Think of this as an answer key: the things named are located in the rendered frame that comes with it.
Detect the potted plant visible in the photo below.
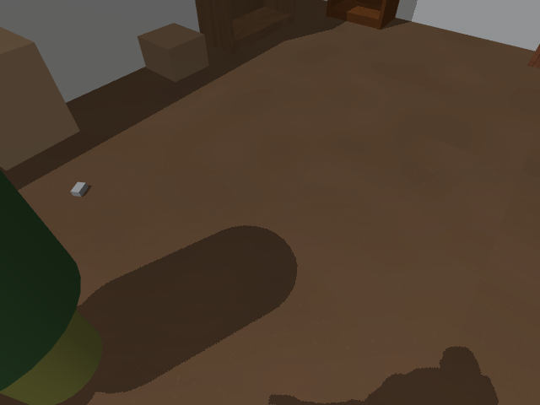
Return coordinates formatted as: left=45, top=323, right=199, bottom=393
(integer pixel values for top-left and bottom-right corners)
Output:
left=0, top=170, right=102, bottom=405

